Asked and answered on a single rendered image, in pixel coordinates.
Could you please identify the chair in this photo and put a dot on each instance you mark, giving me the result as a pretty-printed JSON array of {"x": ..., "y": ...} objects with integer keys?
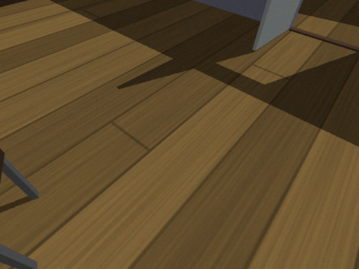
[{"x": 7, "y": 255}]

